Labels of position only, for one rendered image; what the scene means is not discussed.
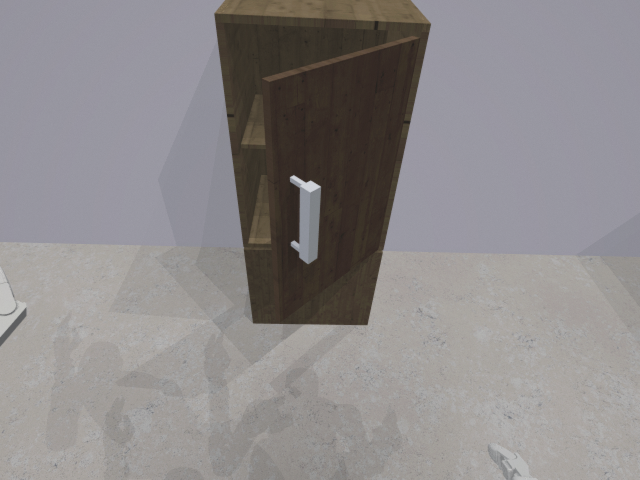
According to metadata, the robot right hand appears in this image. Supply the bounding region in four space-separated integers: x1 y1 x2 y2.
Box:
488 443 538 480

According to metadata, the handle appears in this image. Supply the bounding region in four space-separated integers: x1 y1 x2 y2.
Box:
290 175 321 264

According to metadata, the cupboard door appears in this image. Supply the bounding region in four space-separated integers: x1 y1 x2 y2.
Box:
262 36 420 322

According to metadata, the robot left hand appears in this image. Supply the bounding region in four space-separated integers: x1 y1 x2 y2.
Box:
0 266 27 346

